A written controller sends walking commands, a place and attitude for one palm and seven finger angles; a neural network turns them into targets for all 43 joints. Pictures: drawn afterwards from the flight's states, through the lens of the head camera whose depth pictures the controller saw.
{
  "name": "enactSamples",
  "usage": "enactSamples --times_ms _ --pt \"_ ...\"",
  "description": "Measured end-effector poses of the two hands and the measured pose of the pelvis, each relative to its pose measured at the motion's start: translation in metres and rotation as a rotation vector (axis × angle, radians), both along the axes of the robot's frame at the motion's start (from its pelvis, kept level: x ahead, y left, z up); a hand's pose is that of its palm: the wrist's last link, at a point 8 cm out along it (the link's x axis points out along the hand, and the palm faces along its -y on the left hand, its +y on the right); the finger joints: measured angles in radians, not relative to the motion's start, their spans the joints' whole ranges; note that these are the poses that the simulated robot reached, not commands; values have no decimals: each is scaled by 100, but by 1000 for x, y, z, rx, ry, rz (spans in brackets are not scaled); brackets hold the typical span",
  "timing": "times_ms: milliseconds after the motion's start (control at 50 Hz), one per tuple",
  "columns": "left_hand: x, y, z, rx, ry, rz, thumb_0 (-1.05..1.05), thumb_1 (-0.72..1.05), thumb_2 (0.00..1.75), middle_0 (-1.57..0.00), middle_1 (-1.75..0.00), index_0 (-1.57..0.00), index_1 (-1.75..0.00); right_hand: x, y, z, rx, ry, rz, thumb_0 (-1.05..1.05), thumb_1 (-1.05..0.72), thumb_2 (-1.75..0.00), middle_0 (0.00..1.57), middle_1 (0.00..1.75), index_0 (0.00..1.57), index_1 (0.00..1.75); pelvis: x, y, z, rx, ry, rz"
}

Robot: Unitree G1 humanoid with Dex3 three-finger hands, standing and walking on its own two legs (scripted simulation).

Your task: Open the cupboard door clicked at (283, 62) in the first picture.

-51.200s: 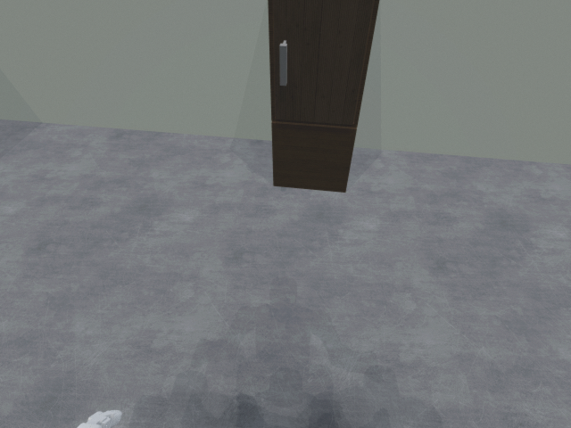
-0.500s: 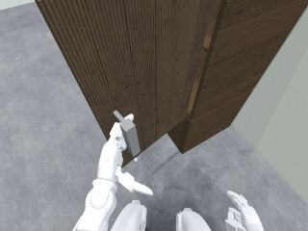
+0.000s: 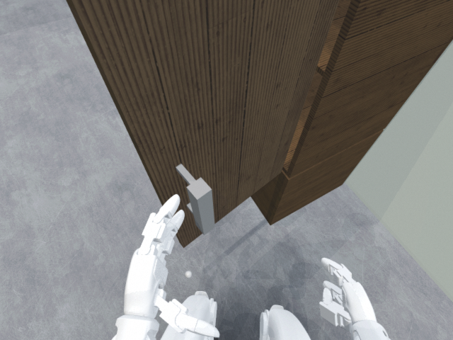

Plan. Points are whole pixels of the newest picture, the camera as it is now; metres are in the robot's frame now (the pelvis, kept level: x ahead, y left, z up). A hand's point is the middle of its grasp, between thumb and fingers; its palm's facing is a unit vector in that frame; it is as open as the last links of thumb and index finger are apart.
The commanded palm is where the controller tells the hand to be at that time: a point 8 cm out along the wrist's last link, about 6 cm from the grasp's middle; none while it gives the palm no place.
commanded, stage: slide the hand sideways off the handle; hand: left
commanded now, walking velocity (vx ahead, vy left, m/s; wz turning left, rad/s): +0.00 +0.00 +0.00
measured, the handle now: (194, 200) +0.34 +0.09 +0.04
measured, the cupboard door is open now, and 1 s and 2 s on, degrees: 100 100 100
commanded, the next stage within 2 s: draw the hand back to the body in 0.44 s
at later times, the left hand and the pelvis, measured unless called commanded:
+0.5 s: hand (163, 306) +0.18 +0.11 +0.04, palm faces -0.01 -1.00 -0.01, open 16.4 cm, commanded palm +0.15 +0.16 +0.04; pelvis -0.02 -0.02 -0.01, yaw +0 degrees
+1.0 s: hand (113, 292) +0.18 +0.15 +0.13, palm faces -0.01 -1.00 -0.05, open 16.3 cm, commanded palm +0.15 +0.21 +0.14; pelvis +0.00 -0.02 +0.05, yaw +1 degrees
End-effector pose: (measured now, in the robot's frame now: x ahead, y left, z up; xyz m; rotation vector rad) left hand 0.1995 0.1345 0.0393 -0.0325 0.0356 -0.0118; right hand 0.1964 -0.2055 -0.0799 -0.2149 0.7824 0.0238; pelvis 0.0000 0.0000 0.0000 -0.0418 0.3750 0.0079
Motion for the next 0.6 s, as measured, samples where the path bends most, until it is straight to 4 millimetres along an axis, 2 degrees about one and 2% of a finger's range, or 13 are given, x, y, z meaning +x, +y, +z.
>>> enactSamples --times_ms 160,260,360,460,600 --pt "-11 8 6 7 10 -7 -1 -50 30 -14 -30 -15 -30 -2 -3 2 7 -13 -7 1 -91 -90 20 30 21 30 -2 -5 0 2 -10 0" --pt "-27 13 1 14 57 -9 -1 -50 30 -15 -30 -15 -30 -10 -15 6 -14 -21 -28 1 -91 -90 20 30 21 30 -5 -11 1 4 -21 1" --pt "-38 21 3 30 24 12 -1 -50 30 -15 -30 -15 -30 -16 -28 5 -40 -40 -42 1 -91 -90 20 30 21 30 -10 -17 -4 1 -25 3" --pt "-42 28 2 48 -3 12 -1 -50 30 -15 -30 -15 -30 -22 -39 0 -51 -51 -59 1 -91 -90 20 30 21 30 -17 -22 -9 0 -25 2" --pt "-41 25 2 41 8 -23 -1 -50 30 -15 -30 -15 -30 -30 -45 -4 -47 -57 -83 1 -91 -90 20 30 21 30 -21 -27 -11 2 -28 0"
